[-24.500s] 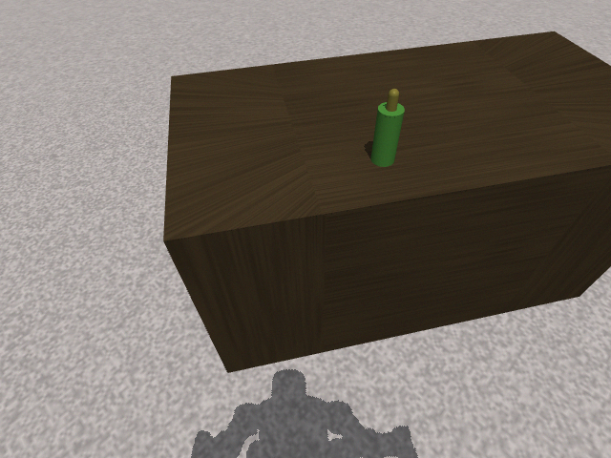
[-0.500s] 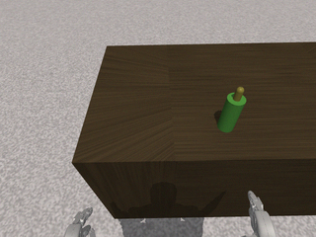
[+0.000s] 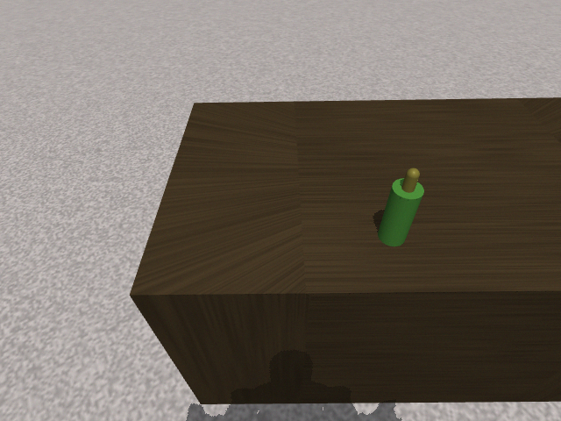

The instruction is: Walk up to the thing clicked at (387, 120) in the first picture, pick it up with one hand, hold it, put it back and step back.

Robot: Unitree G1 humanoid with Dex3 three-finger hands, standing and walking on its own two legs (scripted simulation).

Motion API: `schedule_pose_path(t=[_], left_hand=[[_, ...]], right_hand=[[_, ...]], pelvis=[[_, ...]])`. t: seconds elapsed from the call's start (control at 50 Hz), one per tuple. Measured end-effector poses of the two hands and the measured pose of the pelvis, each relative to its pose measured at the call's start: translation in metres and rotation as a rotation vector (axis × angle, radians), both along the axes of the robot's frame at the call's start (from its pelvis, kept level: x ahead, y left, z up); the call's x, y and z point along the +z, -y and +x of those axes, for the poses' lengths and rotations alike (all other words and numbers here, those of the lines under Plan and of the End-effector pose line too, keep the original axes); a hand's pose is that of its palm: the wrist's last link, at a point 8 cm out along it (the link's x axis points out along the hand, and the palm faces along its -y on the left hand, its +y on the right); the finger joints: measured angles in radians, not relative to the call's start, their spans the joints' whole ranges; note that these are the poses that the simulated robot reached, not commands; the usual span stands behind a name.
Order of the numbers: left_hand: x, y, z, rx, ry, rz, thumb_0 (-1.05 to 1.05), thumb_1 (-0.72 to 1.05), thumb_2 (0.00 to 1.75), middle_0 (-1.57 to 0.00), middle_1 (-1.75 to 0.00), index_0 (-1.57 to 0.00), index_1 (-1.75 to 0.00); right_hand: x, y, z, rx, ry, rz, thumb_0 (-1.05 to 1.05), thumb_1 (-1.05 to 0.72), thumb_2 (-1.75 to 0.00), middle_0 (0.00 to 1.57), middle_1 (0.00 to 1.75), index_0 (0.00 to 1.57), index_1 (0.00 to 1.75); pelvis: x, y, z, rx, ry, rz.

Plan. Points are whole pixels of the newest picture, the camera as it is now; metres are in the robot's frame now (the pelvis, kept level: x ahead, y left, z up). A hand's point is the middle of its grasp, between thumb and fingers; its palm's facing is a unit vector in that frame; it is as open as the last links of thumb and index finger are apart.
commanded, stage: home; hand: right
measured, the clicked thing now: (401, 206) +0.49 -0.20 +0.02
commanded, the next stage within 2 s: stand in 1.52 s
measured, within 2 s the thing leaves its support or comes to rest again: neither
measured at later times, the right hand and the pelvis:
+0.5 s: hand out of the picture +0.02 -0.27 -0.15, palm faces -0.07 +0.93 -0.36, open 17.5 cm; pelvis -0.01 -0.01 +0.01, yaw +0 degrees
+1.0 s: hand out of the picture +0.09 -0.25 -0.14, palm faces -0.06 +0.93 -0.36, open 17.3 cm; pelvis +0.01 +0.00 +0.01, yaw +0 degrees
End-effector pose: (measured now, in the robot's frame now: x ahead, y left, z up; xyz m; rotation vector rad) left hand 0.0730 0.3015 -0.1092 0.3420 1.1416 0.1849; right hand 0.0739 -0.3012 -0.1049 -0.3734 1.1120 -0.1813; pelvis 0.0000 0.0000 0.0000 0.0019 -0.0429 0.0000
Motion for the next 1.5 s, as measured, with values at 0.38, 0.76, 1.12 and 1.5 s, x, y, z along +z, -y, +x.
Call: schedule_pose_path(t=[0.38, 0.76, 1.12, 1.5], left_hand=[[-0.006, 0.014, -0.045, 0.045, -0.123, -0.029, 0.01, 0.90, 0.90, -0.20, -0.31, -0.21, -0.30], [-0.004, 0.003, -0.023, 0.053, -0.126, -0.028, 0.01, 0.90, 0.90, -0.20, -0.31, -0.21, -0.30], [-0.001, -0.002, -0.001, 0.054, -0.095, -0.030, 0.01, 0.90, 0.90, -0.20, -0.31, -0.21, -0.30], [0.000, -0.004, -0.004, 0.064, -0.117, -0.023, 0.01, 0.90, 0.90, -0.20, -0.31, -0.21, -0.30]], right_hand=[[-0.005, 0.011, -0.053, -0.035, -0.161, 0.012, -0.01, 0.56, -0.04, 0.06, 0.05, 0.06, 0.05], [-0.003, -0.003, -0.019, -0.028, -0.133, 0.019, -0.01, 0.52, -0.06, 0.06, 0.05, 0.06, 0.06], [0.002, -0.010, 0.012, -0.022, -0.094, 0.017, -0.01, 0.51, -0.06, 0.06, 0.05, 0.06, 0.06], [-0.002, -0.012, 0.004, -0.036, -0.129, 0.025, -0.01, 0.51, -0.07, 0.06, 0.05, 0.06, 0.06]], pelvis=[[0.008, 0.012, -0.017, 0.004, 0.015, -0.005], [0.011, 0.001, -0.003, 0.004, 0.000, -0.006], [0.013, -0.006, 0.008, 0.007, 0.000, -0.007], [0.013, -0.007, 0.013, 0.010, -0.003, -0.003]])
